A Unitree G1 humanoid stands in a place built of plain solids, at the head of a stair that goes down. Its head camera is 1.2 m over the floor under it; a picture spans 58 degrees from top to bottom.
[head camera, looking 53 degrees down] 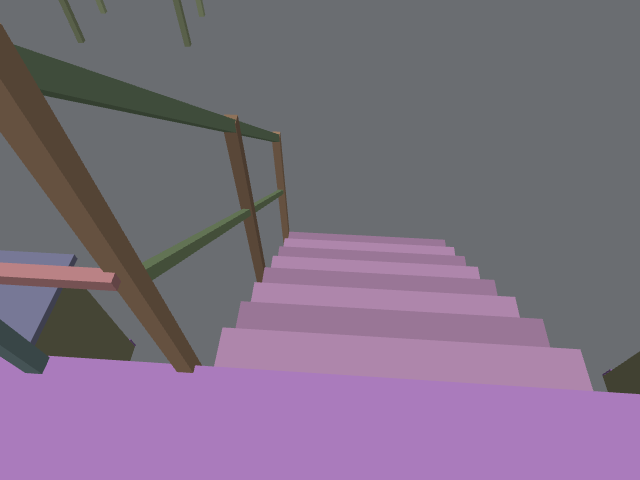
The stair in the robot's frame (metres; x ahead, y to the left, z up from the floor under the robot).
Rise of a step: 0.19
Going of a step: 0.21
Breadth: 1.22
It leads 4 degrees to the right of straight ahead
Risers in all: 9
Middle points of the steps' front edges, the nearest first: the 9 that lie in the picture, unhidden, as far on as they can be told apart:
0.42 -0.26 0.00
0.62 -0.27 -0.19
0.83 -0.28 -0.37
1.04 -0.30 -0.56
1.24 -0.31 -0.74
1.45 -0.32 -0.93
1.66 -0.34 -1.12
1.86 -0.35 -1.30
2.07 -0.36 -1.49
